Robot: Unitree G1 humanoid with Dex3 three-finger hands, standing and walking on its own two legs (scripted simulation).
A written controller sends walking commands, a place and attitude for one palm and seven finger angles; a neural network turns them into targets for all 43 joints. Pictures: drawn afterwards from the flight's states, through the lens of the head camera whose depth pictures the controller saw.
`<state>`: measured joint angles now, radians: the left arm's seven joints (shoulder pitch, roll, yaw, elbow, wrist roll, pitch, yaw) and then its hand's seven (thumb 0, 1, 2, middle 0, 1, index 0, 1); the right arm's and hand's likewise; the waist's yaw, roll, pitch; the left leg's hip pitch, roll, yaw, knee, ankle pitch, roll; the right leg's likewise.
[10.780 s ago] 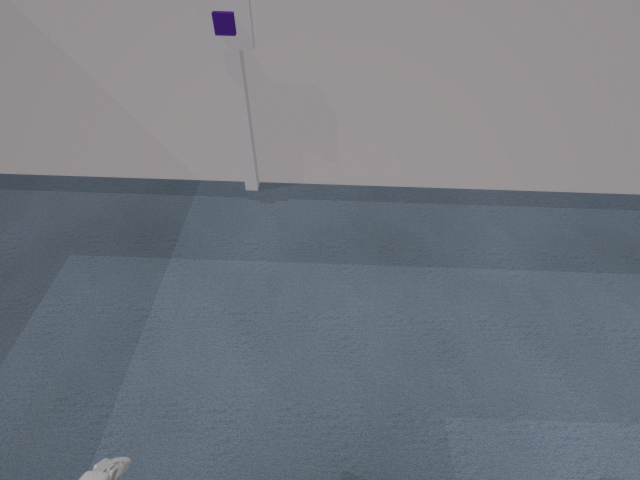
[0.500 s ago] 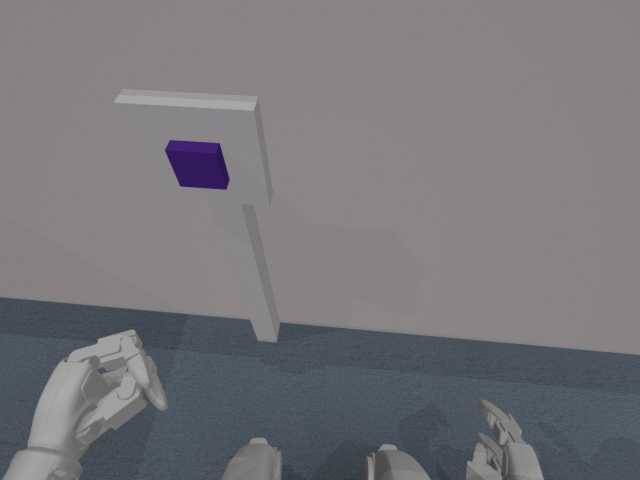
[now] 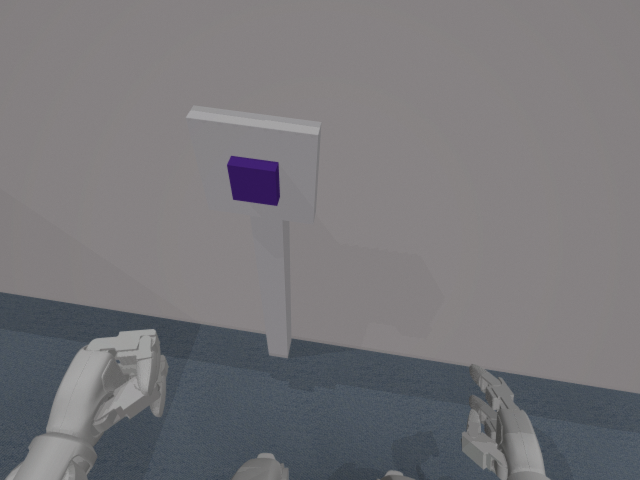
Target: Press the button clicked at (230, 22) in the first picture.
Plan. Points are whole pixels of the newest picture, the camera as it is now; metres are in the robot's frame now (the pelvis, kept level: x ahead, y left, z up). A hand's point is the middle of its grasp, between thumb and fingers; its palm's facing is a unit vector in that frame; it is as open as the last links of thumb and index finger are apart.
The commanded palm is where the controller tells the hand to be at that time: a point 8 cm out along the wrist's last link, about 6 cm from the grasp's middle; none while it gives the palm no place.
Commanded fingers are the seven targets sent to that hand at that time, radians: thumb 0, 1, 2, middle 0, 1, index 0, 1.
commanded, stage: raise the hand and make a fist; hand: left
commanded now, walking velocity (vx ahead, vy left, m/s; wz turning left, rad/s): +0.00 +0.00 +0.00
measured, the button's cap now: (255, 180) +0.51 +0.13 +0.07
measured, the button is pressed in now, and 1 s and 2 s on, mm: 0 0 0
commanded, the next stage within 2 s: aim a knuckle at the button in 0.66 s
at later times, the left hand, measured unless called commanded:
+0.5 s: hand (166, 349) +0.24 +0.19 +0.07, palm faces -0.08 -1.00 -0.05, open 3.1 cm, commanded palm +0.22 +0.24 +0.07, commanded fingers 0.00 0.90 0.90 -1.30 -1.50 -1.30 -1.50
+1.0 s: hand (201, 338) +0.26 +0.16 +0.06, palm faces -0.12 -0.99 -0.04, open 3.1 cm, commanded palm +0.25 +0.22 +0.07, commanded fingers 0.00 0.90 0.90 -1.30 -1.50 -1.30 -1.50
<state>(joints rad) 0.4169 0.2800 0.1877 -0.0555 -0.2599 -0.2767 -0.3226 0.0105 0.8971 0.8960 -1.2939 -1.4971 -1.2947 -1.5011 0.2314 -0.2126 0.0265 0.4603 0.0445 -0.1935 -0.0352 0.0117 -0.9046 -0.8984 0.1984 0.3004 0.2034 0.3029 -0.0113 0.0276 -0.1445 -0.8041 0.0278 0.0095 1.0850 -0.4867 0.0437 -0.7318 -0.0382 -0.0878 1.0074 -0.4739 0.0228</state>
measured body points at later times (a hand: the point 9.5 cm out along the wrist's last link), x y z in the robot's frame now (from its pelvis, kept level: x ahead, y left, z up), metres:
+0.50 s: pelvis +0.02 -0.02 +0.01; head +0.06 +0.00 +0.46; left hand +0.24 +0.24 +0.07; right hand +0.18 -0.26 -0.06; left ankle +0.03 +0.09 -0.67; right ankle +0.01 -0.14 -0.67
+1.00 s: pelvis +0.01 -0.04 +0.00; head +0.06 -0.04 +0.45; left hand +0.27 +0.21 +0.06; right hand +0.17 -0.29 -0.08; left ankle +0.03 +0.09 -0.67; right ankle +0.01 -0.14 -0.67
